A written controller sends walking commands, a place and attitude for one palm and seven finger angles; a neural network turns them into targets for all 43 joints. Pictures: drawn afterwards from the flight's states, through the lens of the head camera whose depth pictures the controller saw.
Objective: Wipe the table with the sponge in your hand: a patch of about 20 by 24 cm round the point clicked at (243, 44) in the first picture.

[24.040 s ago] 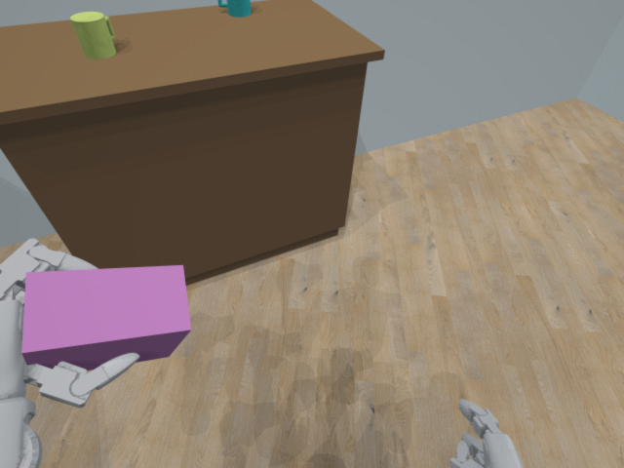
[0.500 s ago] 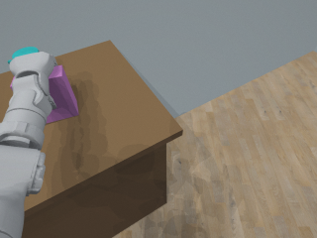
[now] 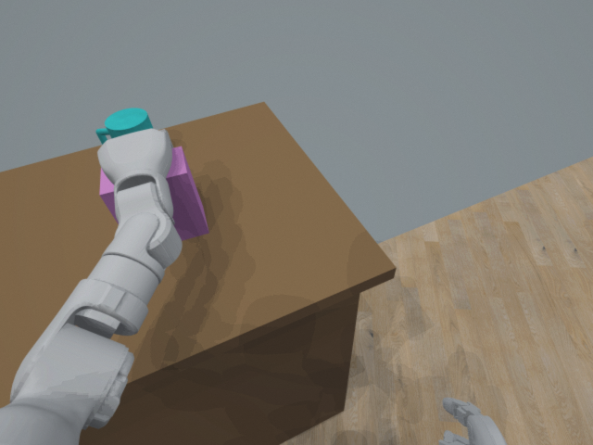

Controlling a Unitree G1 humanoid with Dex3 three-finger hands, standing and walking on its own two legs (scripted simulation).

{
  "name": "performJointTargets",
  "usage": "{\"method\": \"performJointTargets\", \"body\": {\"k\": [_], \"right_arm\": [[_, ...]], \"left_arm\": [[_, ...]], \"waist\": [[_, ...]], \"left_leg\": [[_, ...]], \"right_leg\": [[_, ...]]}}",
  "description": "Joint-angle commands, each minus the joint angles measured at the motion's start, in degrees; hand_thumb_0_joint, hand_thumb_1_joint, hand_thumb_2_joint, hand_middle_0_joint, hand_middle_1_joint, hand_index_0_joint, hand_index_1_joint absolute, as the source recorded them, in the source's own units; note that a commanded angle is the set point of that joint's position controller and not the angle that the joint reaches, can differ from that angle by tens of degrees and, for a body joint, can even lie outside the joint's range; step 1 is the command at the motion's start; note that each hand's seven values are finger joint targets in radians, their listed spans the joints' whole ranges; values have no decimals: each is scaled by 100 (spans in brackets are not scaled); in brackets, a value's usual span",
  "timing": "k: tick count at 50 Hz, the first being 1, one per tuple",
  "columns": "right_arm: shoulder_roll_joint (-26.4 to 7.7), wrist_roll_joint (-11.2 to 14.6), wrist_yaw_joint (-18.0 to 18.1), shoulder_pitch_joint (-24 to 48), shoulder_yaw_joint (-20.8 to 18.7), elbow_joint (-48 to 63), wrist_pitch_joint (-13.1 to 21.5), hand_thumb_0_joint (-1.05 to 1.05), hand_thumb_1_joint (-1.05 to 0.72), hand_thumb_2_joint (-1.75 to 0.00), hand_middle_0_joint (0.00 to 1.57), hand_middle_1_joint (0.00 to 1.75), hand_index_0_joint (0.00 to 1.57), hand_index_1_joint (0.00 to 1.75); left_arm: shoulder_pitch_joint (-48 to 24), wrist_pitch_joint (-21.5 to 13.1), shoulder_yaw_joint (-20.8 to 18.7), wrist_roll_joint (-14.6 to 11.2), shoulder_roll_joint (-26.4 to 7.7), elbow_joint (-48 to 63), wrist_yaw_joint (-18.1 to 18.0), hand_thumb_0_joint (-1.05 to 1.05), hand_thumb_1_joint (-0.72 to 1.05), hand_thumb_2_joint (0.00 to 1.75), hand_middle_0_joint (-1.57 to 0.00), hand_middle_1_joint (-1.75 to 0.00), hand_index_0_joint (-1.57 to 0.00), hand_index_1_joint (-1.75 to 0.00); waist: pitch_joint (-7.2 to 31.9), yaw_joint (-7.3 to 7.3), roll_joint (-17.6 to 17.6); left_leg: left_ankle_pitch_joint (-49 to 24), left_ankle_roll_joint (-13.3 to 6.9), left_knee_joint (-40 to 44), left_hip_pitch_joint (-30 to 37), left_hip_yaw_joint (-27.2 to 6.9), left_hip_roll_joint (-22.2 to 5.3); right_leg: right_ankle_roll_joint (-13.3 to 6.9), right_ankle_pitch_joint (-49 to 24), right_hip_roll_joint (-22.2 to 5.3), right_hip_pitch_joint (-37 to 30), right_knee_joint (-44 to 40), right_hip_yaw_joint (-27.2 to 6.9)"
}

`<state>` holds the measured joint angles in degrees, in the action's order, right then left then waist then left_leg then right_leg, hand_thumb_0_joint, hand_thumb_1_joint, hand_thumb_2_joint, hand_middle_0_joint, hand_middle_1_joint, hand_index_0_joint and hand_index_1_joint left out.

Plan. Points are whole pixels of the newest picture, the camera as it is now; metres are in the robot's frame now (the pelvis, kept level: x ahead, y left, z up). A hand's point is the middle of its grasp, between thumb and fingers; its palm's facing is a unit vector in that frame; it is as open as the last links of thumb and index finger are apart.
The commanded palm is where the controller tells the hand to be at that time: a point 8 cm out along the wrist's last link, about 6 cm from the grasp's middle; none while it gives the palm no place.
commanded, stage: wipe back along the third lane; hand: left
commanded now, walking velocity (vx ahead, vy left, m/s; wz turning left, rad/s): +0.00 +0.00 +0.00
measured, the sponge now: (163, 211) +0.42 +0.23 +0.10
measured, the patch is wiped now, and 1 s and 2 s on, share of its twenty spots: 0.90 0.90 0.90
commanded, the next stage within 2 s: slide back across to the middle lane in 1.02 s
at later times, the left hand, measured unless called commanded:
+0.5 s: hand (160, 214) +0.36 +0.20 +0.15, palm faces +0.13 -0.03 -0.99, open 10.6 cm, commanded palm +0.32 +0.19 +0.17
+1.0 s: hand (168, 236) +0.33 +0.18 +0.15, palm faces +0.15 -0.05 -0.99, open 10.6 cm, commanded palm +0.27 +0.17 +0.17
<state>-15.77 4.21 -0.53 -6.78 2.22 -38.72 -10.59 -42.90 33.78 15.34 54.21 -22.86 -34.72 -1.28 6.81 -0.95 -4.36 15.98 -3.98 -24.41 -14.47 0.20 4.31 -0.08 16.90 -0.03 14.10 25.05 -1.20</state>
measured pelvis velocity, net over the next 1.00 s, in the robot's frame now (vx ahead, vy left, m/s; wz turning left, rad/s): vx -0.01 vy -0.04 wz -0.02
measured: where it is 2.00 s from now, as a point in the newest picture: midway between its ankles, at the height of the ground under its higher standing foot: outside the picture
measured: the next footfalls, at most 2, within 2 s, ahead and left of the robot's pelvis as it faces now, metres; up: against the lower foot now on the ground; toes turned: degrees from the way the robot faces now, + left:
none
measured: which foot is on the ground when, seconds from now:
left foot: down 0.00-1.00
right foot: down 0.00-1.00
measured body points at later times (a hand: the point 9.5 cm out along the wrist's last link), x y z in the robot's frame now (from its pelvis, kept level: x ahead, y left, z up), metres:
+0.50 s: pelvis +0.00 -0.02 +0.00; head -0.01 -0.07 +0.44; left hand +0.35 +0.20 +0.21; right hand +0.22 -0.23 -0.10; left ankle -0.05 +0.07 -0.74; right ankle -0.05 -0.13 -0.74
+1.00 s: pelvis -0.01 -0.04 +0.00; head -0.03 -0.10 +0.44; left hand +0.31 +0.18 +0.21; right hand +0.21 -0.26 -0.11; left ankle -0.05 +0.07 -0.74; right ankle -0.05 -0.13 -0.74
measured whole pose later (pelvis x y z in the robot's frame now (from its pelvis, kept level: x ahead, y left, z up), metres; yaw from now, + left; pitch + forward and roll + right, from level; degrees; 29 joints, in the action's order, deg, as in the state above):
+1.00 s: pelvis -0.01 -0.04 +0.00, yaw -1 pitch +1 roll +1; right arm -17.6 5.0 -1.3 -2.2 3.8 -36.9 -10.2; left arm -19.3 42.2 15.5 53.2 -24.6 -1.1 1.6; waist 3.8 -3.4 -6.8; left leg 17.0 -1.0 -26.2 -9.8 0.4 2.0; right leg -3.0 19.0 2.3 10.9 29.4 -1.1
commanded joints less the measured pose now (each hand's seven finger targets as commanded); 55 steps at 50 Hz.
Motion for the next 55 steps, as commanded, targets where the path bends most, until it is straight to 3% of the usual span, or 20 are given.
{"method": "performJointTargets", "body": {"k": [1,11,13,15,18,20,23,25,28,33,35,38,40,43,44,45,48,50,53,55], "right_arm": [[-743,31,-21,716,-227,833,156,0,-90,-90,20,30,20,30],[-676,67,-84,1127,-108,1016,158,0,-90,-90,20,30,20,30],[-704,61,-98,1224,-83,1074,163,0,-90,-90,20,30,20,30],[-659,87,-101,1302,-60,1097,153,0,-90,-90,20,30,20,30],[-675,81,-90,1406,-36,1130,164,0,-90,-90,20,30,20,30],[-641,109,-95,1414,-31,1149,175,0,-90,-90,20,30,20,30],[-680,89,-76,1474,-22,1150,174,0,-90,-90,20,30,20,30],[-634,102,-74,1490,-19,1179,194,0,-90,-90,20,30,20,30],[-674,88,-51,1558,-18,1174,201,0,-90,-90,20,30,20,30],[-676,87,17,1628,-1,1147,223,0,-90,-90,20,30,20,30],[-633,112,20,1643,12,1159,243,0,-90,-90,20,30,20,30],[-660,84,5,1661,-9,1184,287,0,-90,-90,20,30,20,30],[-618,109,0,1726,2,1226,296,0,-90,-90,20,30,20,30],[-662,95,-15,1721,-26,1185,302,0,-90,-90,20,30,20,30],[-615,104,-27,1778,-15,1248,319,0,-90,-90,20,30,20,30],[-606,108,-39,1779,-26,1232,328,0,-90,-90,20,30,20,30],[-649,94,-61,1802,-48,1221,330,0,-90,-90,20,30,20,30],[-585,111,-82,1862,-30,1289,332,0,-90,-90,20,30,20,30],[-606,100,-93,1840,-57,1276,317,0,-90,-90,20,30,20,30],[-566,107,-94,1880,-36,1314,289,0,-90,-90,20,30,20,30]], "left_arm": [[-813,355,171,-279,45,915,445,0,10,130,-120,-160,-120,-160],[0,701,219,-386,76,2021,605,0,10,130,-120,-160,-120,-160],[355,721,-90,-434,-221,2247,616,0,10,130,-120,-160,-120,-160],[374,786,193,-424,6,2414,652,0,10,130,-120,-160,-120,-160],[630,844,-115,-413,-333,2571,673,0,10,130,-120,-160,-120,-160],[608,869,199,-370,-52,2700,706,0,10,130,-120,-160,-120,-160],[690,889,-33,-345,-345,2808,721,0,10,130,-120,-160,-120,-160],[726,895,206,-370,-63,2901,715,0,10,130,-120,-160,-120,-160],[1040,882,-145,-419,-422,2963,703,0,10,130,-120,-160,-120,-160],[1076,946,-243,-439,-586,2967,696,0,10,130,-120,-160,-120,-160],[975,956,165,-422,-172,3025,741,0,10,130,-120,-160,-120,-160],[1429,880,-166,-459,-463,3166,728,0,10,130,-120,-160,-120,-160],[1475,872,88,-492,-173,3341,737,0,10,130,-120,-160,-120,-160],[1674,907,-161,-513,-403,3386,685,0,10,130,-120,-160,-120,-160],[1699,914,104,-538,-95,3540,691,0,10,130,-120,-160,-120,-160],[1763,927,64,-575,-121,3590,690,0,10,130,-120,-160,-120,-160],[2068,947,-232,-597,-413,3736,665,0,10,130,-120,-160,-120,-160],[2229,928,14,-621,-107,4003,681,0,10,130,-120,-160,-120,-160],[2452,895,-152,-583,-258,4150,652,0,10,130,-120,-160,-120,-160],[2350,899,48,-582,-77,4359,643,0,10,130,-120,-160,-120,-160]], "waist": [[1271,32,677],[1124,-85,837],[1199,-204,844],[1075,-126,860],[1027,-242,819],[963,-152,822],[899,-220,800],[909,-177,837],[881,-285,900],[663,-298,875],[551,-193,940],[673,-323,874],[592,-263,909],[546,-329,877],[559,-289,906],[569,-298,1066],[576,-367,1061],[561,-336,1053],[509,-356,1037],[421,-298,1026]], "left_leg": [[-3841,374,-190,1078,-267,-406],[-3612,298,-271,875,-164,-358],[-3617,286,-295,774,-144,-364],[-3378,272,-273,735,-92,-335],[-3155,254,-242,594,-72,-318],[-3124,242,-265,620,-53,-316],[-2669,234,-196,474,-49,-291],[-2491,216,-195,482,-17,-262],[-2245,210,-151,327,15,-240],[-1799,195,-42,223,51,-220],[-1696,177,-19,249,63,-215],[-1772,176,-52,230,67,-199],[-1703,170,-25,250,87,-202],[-1655,174,-9,228,84,-211],[-1678,161,-17,261,107,-192],[-1696,146,-36,253,102,-198],[-1777,159,-79,219,122,-195],[-1878,147,-96,262,150,-187],[-1901,155,-119,289,139,-207],[-1874,143,-96,306,134,-209]], "right_leg": [[-292,-2604,226,-382,204,370],[-292,-3017,184,-718,362,331],[-301,-3223,168,-900,404,293],[-277,-3155,159,-884,417,294],[-297,-3163,157,-991,407,225],[-284,-3128,152,-921,450,238],[-309,-2876,162,-937,402,179],[-293,-2791,152,-950,415,201],[-285,-2816,141,-1111,369,89],[-253,-2404,131,-1088,251,16],[-229,-2240,124,-977,213,63],[-238,-2437,132,-1160,235,-27],[-217,-2321,124,-1102,213,6],[-225,-2298,138,-1116,197,-47],[-206,-2329,127,-1122,207,7],[-189,-2407,133,-1163,205,-4],[-187,-2694,133,-1277,262,-110],[-169,-2817,124,-1290,280,-75],[-184,-2857,144,-1229,307,-122],[-176,-2739,143,-1164,268,-95]]}}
